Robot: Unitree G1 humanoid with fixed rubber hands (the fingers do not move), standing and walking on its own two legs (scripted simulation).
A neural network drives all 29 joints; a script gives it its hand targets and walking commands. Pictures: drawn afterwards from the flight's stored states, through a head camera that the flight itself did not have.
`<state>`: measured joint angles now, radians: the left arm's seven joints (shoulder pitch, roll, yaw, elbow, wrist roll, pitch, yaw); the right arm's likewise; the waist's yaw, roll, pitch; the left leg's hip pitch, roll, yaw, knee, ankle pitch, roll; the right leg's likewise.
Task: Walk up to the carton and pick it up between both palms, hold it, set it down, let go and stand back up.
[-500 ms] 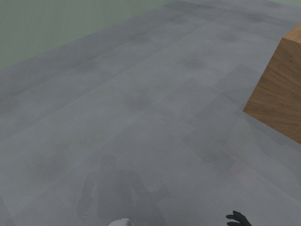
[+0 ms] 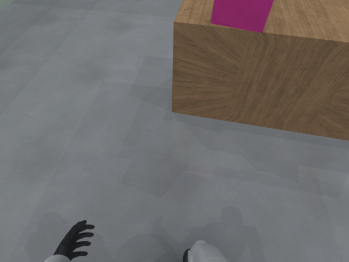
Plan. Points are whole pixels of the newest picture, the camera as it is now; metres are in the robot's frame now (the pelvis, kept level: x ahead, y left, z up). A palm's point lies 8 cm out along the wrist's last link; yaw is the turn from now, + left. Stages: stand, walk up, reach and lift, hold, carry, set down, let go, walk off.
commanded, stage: walk up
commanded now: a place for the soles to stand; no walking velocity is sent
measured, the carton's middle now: out of the picture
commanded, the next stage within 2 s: none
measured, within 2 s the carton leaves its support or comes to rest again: neither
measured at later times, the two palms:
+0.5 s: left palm (77, 182) +0.36 +0.26 -0.11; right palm (259, 220) +0.22 -0.23 -0.09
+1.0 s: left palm (133, 113) +0.60 +0.11 -0.09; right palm (273, 145) +0.45 -0.35 -0.10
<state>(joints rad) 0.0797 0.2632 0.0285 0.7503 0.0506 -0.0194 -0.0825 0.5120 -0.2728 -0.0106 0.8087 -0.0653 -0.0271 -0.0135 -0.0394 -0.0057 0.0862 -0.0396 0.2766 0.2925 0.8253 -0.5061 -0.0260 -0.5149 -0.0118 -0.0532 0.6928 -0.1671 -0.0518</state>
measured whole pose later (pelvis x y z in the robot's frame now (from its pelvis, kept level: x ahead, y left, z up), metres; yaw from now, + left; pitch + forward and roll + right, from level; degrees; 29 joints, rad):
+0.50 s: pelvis +0.26 +0.01 +0.02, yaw -17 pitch -2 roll +1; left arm 0.39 0.27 0.05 0.81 0.06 0.00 -0.06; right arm 0.42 -0.20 0.01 0.78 -0.03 -0.09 -0.03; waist 0.00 -0.06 0.01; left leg -0.27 0.08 0.16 0.65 -0.33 0.00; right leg -0.53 0.00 0.04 1.19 -0.41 0.04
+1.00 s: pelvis +0.47 -0.10 +0.02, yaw -18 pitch -3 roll +0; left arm 0.31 0.19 0.03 0.79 0.03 -0.05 -0.01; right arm 0.37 -0.23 -0.03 0.73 -0.05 -0.03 0.02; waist 0.02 0.03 0.07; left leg -0.52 0.09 0.04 1.01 -0.40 0.00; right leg -0.29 -0.02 -0.11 0.61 -0.28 -0.05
